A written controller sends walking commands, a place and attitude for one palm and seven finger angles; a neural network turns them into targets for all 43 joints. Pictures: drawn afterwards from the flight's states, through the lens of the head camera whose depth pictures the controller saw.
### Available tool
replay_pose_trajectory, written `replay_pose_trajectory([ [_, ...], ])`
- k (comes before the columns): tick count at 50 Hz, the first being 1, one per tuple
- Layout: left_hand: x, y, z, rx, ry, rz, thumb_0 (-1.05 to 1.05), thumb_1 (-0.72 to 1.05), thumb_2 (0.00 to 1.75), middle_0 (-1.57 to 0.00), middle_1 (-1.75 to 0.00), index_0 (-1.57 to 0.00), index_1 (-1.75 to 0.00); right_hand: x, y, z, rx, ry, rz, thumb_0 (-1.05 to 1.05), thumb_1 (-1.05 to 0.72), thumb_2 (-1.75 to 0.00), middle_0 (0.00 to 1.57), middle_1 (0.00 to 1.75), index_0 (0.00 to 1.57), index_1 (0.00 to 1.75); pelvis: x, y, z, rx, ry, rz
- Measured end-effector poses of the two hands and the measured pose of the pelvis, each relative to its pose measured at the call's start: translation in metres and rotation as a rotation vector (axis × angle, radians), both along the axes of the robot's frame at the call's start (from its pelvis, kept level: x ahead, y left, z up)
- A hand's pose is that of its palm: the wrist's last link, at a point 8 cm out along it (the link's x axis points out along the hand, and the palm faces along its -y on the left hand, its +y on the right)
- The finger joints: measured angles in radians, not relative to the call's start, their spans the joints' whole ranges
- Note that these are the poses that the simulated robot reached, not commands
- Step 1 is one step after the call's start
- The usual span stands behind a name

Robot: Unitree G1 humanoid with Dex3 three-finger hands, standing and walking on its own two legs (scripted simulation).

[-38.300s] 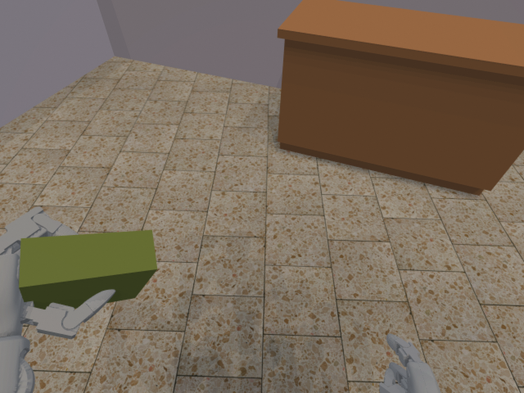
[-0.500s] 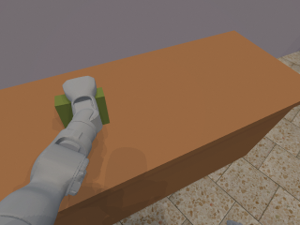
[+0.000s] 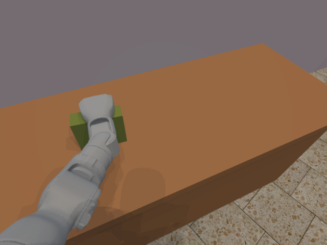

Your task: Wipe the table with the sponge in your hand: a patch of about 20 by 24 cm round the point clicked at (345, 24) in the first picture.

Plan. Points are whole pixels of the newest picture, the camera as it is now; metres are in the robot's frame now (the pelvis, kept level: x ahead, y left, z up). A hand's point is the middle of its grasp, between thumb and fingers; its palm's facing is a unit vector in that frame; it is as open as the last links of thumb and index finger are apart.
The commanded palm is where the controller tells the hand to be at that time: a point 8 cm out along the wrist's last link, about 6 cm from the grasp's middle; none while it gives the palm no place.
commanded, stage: wipe back along the third lane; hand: left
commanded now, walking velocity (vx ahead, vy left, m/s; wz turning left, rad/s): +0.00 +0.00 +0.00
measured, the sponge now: (102, 133) +0.43 +0.20 +0.01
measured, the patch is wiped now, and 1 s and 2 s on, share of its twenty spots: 1.00 1.00 1.00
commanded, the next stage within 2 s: slide back across to the middle lane in 1.30 s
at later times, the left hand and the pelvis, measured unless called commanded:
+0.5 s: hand (107, 135) +0.39 +0.16 +0.05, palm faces -0.03 -0.03 -1.00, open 9.2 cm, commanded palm +0.34 +0.14 +0.08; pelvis +0.01 -0.01 +0.01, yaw +2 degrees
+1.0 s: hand (114, 148) +0.34 +0.14 +0.05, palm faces -0.01 -0.05 -1.00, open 9.1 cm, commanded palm +0.30 +0.12 +0.09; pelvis +0.01 -0.03 +0.01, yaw +1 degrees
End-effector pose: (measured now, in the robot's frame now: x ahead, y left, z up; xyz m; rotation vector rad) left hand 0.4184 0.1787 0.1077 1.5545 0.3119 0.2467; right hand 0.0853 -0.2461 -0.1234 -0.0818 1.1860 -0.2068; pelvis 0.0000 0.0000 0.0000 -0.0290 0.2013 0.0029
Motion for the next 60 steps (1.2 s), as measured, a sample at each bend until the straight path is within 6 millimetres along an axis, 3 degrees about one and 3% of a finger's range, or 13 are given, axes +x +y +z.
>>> replay_pose_trajectory([
  [10, -0.024, -0.011, 0.001, -0.014, -0.02, 0.0, -0.03, -0.45, 1.14, -0.76, -1.5, -0.79, -1.49, 0.096, 0.019, 0.026, 0.029, -0.177, 0.121, 0.01, -0.91, -0.9, 0.2, 0.3, 0.2, 0.3, 0.01, -0.002, 0.003, 0.009, -0.046, 0.019],
  [18, -0.041, -0.019, 0.001, -0.023, -0.018, -0.001, -0.02, -0.45, 1.14, -0.76, -1.5, -0.8, -1.49, 0.139, 0.028, 0.046, 0.04, -0.259, 0.188, 0.01, -0.91, -0.9, 0.2, 0.3, 0.2, 0.3, 0.013, -0.008, 0.005, 0.015, -0.08, 0.034],
  [24, -0.05, -0.023, 0.001, -0.024, -0.013, -0.013, -0.02, -0.45, 1.14, -0.76, -1.5, -0.8, -1.49, 0.143, 0.028, 0.048, 0.051, -0.268, 0.201, 0.01, -0.91, -0.9, 0.2, 0.3, 0.2, 0.3, 0.014, -0.012, 0.006, 0.02, -0.096, 0.035],
  [41, -0.08, -0.04, 0.001, -0.034, -0.029, -0.035, 0.0, -0.45, 1.14, -0.76, -1.51, -0.79, -1.5, 0.117, 0.009, 0.037, 0.083, -0.234, 0.168, 0.01, -0.91, -0.9, 0.19, 0.3, 0.2, 0.3, 0.009, -0.023, 0.007, 0.032, -0.139, 0.019],
  [60, -0.109, -0.052, 0.0, -0.056, -0.043, -0.055, 0.01, -0.44, 1.13, -0.75, -1.51, -0.8, -1.5, 0.142, 0.004, 0.057, 0.104, -0.358, 0.199, 0.01, -0.91, -0.9, 0.19, 0.3, 0.2, 0.3, 0.005, -0.033, 0.007, 0.04, -0.171, 0.009],
])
